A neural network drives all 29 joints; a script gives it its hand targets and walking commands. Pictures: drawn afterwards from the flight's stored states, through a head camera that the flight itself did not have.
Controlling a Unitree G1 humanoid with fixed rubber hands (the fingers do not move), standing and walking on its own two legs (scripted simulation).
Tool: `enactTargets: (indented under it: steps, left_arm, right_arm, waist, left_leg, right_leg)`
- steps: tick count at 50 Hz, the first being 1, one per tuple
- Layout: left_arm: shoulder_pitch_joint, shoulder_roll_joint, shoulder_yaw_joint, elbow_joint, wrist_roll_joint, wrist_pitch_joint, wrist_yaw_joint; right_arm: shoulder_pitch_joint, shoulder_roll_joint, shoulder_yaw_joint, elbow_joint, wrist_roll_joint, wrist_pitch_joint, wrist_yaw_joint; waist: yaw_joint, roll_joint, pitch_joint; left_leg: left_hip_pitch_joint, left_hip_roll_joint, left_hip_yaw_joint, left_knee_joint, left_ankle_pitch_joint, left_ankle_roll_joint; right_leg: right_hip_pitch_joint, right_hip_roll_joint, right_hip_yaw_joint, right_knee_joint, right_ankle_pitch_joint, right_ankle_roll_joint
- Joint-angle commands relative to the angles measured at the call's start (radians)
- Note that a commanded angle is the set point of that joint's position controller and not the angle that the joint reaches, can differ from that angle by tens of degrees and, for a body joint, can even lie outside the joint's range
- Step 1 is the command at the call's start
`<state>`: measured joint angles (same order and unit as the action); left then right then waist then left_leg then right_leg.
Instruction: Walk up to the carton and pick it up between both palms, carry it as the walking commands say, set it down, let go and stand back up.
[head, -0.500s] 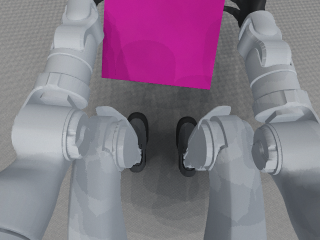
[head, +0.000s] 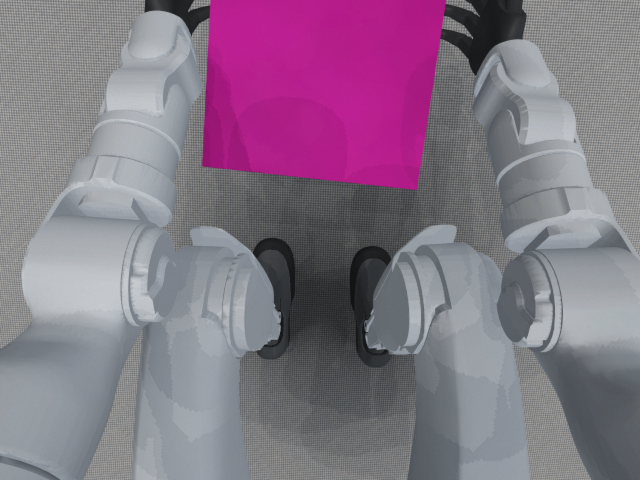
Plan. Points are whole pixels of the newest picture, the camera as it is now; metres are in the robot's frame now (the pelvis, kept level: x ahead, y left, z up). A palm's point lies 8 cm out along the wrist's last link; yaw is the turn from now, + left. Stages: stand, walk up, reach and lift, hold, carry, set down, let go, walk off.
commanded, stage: set down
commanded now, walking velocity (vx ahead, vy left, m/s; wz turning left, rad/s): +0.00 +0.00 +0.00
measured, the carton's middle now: (321, 94) +0.49 +0.02 -0.26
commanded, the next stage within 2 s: none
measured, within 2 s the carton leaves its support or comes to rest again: rests again in 0.96 s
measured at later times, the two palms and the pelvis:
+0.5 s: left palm (171, 12) +0.54 +0.17 -0.15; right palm (496, 36) +0.53 -0.15 -0.16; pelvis +0.00 +0.00 +0.00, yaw +0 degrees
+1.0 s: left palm (175, 14) +0.54 +0.17 -0.16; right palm (493, 36) +0.53 -0.15 -0.17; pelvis +0.01 +0.00 +0.00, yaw +0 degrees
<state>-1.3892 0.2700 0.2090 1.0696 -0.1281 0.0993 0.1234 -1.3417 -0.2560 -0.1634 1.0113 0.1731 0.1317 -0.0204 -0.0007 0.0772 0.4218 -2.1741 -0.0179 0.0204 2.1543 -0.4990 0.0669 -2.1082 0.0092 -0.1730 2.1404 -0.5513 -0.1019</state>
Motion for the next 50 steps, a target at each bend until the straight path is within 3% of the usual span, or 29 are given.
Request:
enactTargets:
  steps: [1, 2, 5, 9, 10, 11, 14, 18, 19, 22, 23, 25, 26, 27, 28, 29, 31, 32, 33, 34, 35, 37, 38, 40, 41, 42, 45, 48, 50]
  left_arm:
    - [-0.211, -1.007, -0.228, 0.097, 0.039, 0.054, -0.275]
    - [-0.220, -0.985, -0.256, 0.074, 0.035, 0.050, -0.264]
    - [-0.271, -0.977, -0.249, 0.065, 0.019, 0.042, -0.264]
    - [-0.244, -0.931, -0.210, 0.106, 0.056, 0.053, -0.263]
    - [-0.239, -0.918, -0.220, 0.092, 0.049, 0.052, -0.267]
    - [-0.252, -0.913, -0.226, 0.107, 0.051, 0.055, -0.266]
    - [-0.210, -0.900, -0.188, 0.136, 0.075, 0.052, -0.262]
    - [-0.231, -0.873, -0.188, 0.123, 0.073, 0.049, -0.266]
    - [-0.232, -0.866, -0.164, 0.155, 0.082, 0.056, -0.259]
    - [-0.239, -0.850, -0.179, 0.145, 0.074, 0.049, -0.258]
    - [-0.229, -0.847, -0.194, 0.128, 0.077, 0.049, -0.254]
    - [-0.246, -0.813, -0.158, 0.151, 0.099, 0.054, -0.254]
    - [-0.229, -0.815, -0.190, 0.134, 0.081, 0.049, -0.254]
    - [-0.201, -0.826, -0.125, 0.204, 0.103, 0.052, -0.253]
    - [-0.164, -0.828, -0.151, 0.180, 0.114, 0.051, -0.247]
    - [-0.221, -0.817, -0.156, 0.165, 0.101, 0.049, -0.249]
    - [-0.209, -0.777, -0.133, 0.166, 0.112, 0.049, -0.247]
    - [-0.169, -0.794, -0.124, 0.215, 0.111, 0.057, -0.247]
    - [-0.154, -0.820, -0.142, 0.213, 0.103, 0.060, -0.249]
    - [-0.129, -0.824, -0.136, 0.225, 0.107, 0.056, -0.247]
    - [-0.125, -0.808, -0.164, 0.182, 0.106, 0.051, -0.249]
    - [-0.168, -0.770, -0.197, 0.157, 0.076, 0.040, -0.230]
    - [-0.134, -0.771, -0.209, 0.156, 0.067, 0.039, -0.224]
    - [-0.129, -0.711, -0.198, 0.152, 0.076, 0.029, -0.213]
    - [-0.149, -0.659, -0.209, 0.146, 0.060, 0.025, -0.188]
    - [-0.112, -0.607, -0.163, 0.156, 0.068, 0.013, -0.181]
    - [-0.116, -0.521, -0.192, 0.134, 0.041, -0.006, -0.138]
    - [-0.021, -0.275, -0.165, 0.132, 0.029, -0.040, -0.071]
    - [0.021, -0.186, -0.157, 0.136, -0.030, -0.069, -0.040]
  right_arm:
    - [-0.449, 0.771, 0.227, -0.086, -0.089, -0.015, 0.179]
    - [-0.451, 0.790, 0.233, -0.095, -0.065, -0.019, 0.182]
    - [-0.448, 0.759, 0.222, -0.088, -0.095, -0.028, 0.175]
    - [-0.432, 0.732, 0.200, -0.026, -0.113, -0.018, 0.173]
    - [-0.384, 0.748, 0.179, -0.012, -0.115, -0.013, 0.178]
    - [-0.423, 0.709, 0.179, -0.033, -0.118, -0.021, 0.172]
    - [-0.391, 0.704, 0.163, -0.021, -0.135, -0.019, 0.173]
    - [-0.371, 0.659, 0.126, 0.008, -0.165, -0.020, 0.166]
    - [-0.385, 0.646, 0.123, 0.020, -0.169, -0.014, 0.167]
    - [-0.369, 0.633, 0.115, 0.016, -0.174, -0.021, 0.164]
    - [-0.380, 0.647, 0.128, 0.019, -0.153, -0.024, 0.170]
    - [-0.334, 0.632, 0.082, 0.069, -0.193, -0.012, 0.172]
    - [-0.382, 0.671, 0.131, 0.034, -0.155, -0.019, 0.171]
    - [-0.343, 0.633, 0.097, 0.057, -0.196, -0.016, 0.167]
    - [-0.357, 0.629, 0.112, 0.051, -0.162, -0.020, 0.171]
    - [-0.373, 0.610, 0.085, 0.050, -0.185, -0.021, 0.168]
    - [-0.341, 0.595, 0.096, 0.061, -0.195, -0.018, 0.171]
    - [-0.299, 0.594, 0.078, 0.084, -0.213, -0.013, 0.171]
    - [-0.291, 0.554, 0.067, 0.107, -0.217, -0.021, 0.163]
    - [-0.306, 0.561, 0.073, 0.059, -0.201, -0.027, 0.164]
    - [-0.277, 0.592, 0.127, 0.055, -0.176, -0.025, 0.163]
    - [-0.283, 0.546, 0.110, 0.060, -0.161, -0.036, 0.158]
    - [-0.252, 0.521, 0.109, 0.073, -0.154, -0.044, 0.146]
    - [-0.269, 0.477, 0.132, 0.045, -0.136, -0.056, 0.129]
    - [-0.240, 0.396, 0.087, 0.084, -0.148, -0.054, 0.118]
    - [-0.238, 0.367, 0.087, 0.071, -0.134, -0.063, 0.103]
    - [-0.232, 0.208, 0.080, 0.037, -0.103, -0.092, 0.059]
    - [-0.124, 0.006, 0.044, 0.107, -0.081, -0.114, -0.004]
    - [-0.076, -0.051, 0.067, 0.084, -0.029, -0.134, -0.039]
  waist:
    - [-0.099, -0.037, -0.970]
    - [-0.077, -0.008, -0.998]
    - [-0.119, -0.060, -1.013]
    - [-0.082, -0.046, -0.944]
    - [-0.113, -0.033, -0.938]
    - [-0.114, -0.013, -0.929]
    - [-0.085, -0.018, -0.876]
    - [-0.116, -0.022, -0.875]
    - [-0.091, -0.017, -0.871]
    - [-0.129, -0.024, -0.850]
    - [-0.099, -0.018, -0.896]
    - [-0.109, -0.024, -0.860]
    - [-0.065, -0.011, -0.901]
    - [-0.099, -0.056, -0.819]
    - [-0.070, -0.021, -0.849]
    - [-0.105, -0.004, -0.858]
    - [-0.086, -0.042, -0.833]
    - [-0.117, -0.026, -0.826]
    - [-0.120, 0.011, -0.846]
    - [-0.114, 0.009, -0.867]
    - [-0.073, -0.004, -0.910]
    - [-0.104, 0.020, -0.927]
    - [-0.108, 0.021, -0.936]
    - [-0.073, 0.010, -0.966]
    - [-0.107, 0.009, -0.949]
    - [-0.090, 0.007, -0.950]
    - [-0.107, 0.038, -1.039]
    - [-0.079, 0.014, -1.050]
    - [-0.092, -0.019, -1.090]
  left_leg:
    - [0.357, -0.092, -0.059, -0.104, 0.079, -0.028]
    - [0.390, -0.083, -0.058, -0.105, 0.081, -0.030]
    - [0.381, -0.091, -0.062, -0.095, 0.107, -0.040]
    - [0.337, -0.076, -0.081, -0.110, 0.048, -0.029]
    - [0.346, -0.078, -0.077, -0.101, 0.053, -0.028]
    - [0.354, -0.079, -0.080, -0.108, 0.048, -0.032]
    - [0.332, -0.087, -0.049, -0.088, 0.030, -0.032]
    - [0.303, -0.087, -0.061, -0.092, 0.002, -0.038]
    - [0.323, -0.078, -0.070, -0.109, -0.027, -0.029]
    - [0.298, -0.083, -0.070, -0.089, 0.028, -0.032]
    - [0.350, -0.084, -0.067, -0.092, 0.042, -0.031]
    - [0.303, -0.069, -0.060, -0.083, -0.001, -0.031]
    - [0.324, -0.076, -0.065, -0.094, 0.017, -0.027]
    - [0.297, -0.077, -0.073, -0.086, 0.001, -0.026]
    - [0.323, -0.072, -0.080, -0.097, 0.017, -0.023]
    - [0.328, -0.078, -0.069, -0.098, 0.001, -0.031]
    - [0.318, -0.075, -0.071, -0.086, -0.005, -0.029]
    - [0.317, -0.072, -0.091, -0.098, -0.008, -0.027]
    - [0.305, -0.076, -0.080, -0.092, -0.004, -0.041]
    - [0.366, -0.076, -0.078, -0.094, 0.023, -0.041]
    - [0.366, -0.075, -0.081, -0.094, 0.055, -0.039]
    - [0.401, -0.064, -0.092, -0.096, 0.077, -0.046]
    - [0.408, -0.074, -0.088, -0.097, 0.082, -0.049]
    - [0.403, -0.068, -0.083, -0.089, 0.116, -0.054]
    - [0.417, -0.063, -0.105, -0.093, 0.089, -0.052]
    - [0.421, -0.066, -0.085, -0.081, 0.098, -0.052]
    - [0.500, -0.051, -0.089, -0.086, 0.140, -0.065]
    - [0.484, -0.044, -0.085, -0.101, 0.158, -0.071]
    - [0.496, -0.046, -0.076, -0.089, 0.159, -0.064]
  right_leg:
    - [0.251, 0.097, 0.198, -0.157, 0.089, 0.053]
    - [0.263, 0.095, 0.202, -0.149, 0.090, 0.048]
    - [0.291, 0.090, 0.202, -0.151, 0.131, 0.048]
    - [0.252, 0.087, 0.210, -0.148, 0.061, 0.050]
    - [0.233, 0.092, 0.209, -0.160, 0.062, 0.046]
    - [0.240, 0.087, 0.221, -0.159, 0.067, 0.040]
    - [0.232, 0.088, 0.227, -0.182, 0.043, 0.043]
    - [0.232, 0.083, 0.221, -0.168, 0.023, 0.044]
    - [0.226, 0.088, 0.229, -0.172, 0.002, 0.036]
    - [0.233, 0.085, 0.217, -0.162, 0.063, 0.046]
    - [0.218, 0.083, 0.219, -0.159, 0.063, 0.045]
    - [0.234, 0.078, 0.243, -0.180, 0.025, 0.041]
    - [0.256, 0.082, 0.233, -0.164, 0.047, 0.044]
    - [0.193, 0.079, 0.221, -0.159, 0.017, 0.052]
    - [0.204, 0.079, 0.225, -0.152, 0.041, 0.050]
    - [0.197, 0.089, 0.219, -0.166, 0.018, 0.046]
    - [0.185, 0.076, 0.228, -0.162, 0.008, 0.049]
    - [0.203, 0.077, 0.226, -0.157, 0.021, 0.049]
    - [0.221, 0.081, 0.236, -0.168, 0.019, 0.032]
    - [0.195, 0.079, 0.216, -0.167, 0.026, 0.047]
    - [0.228, 0.074, 0.230, -0.164, 0.060, 0.051]
    - [0.223, 0.076, 0.218, -0.140, 0.094, 0.046]
    - [0.239, 0.082, 0.207, -0.147, 0.088, 0.047]
    - [0.281, 0.079, 0.228, -0.145, 0.137, 0.052]
    - [0.211, 0.080, 0.206, -0.122, 0.093, 0.059]
    - [0.271, 0.078, 0.228, -0.142, 0.106, 0.057]
    - [0.286, 0.073, 0.214, -0.143, 0.146, 0.071]
    - [0.303, 0.066, 0.211, -0.134, 0.169, 0.082]
    - [0.350, 0.064, 0.236, -0.167, 0.173, 0.082]
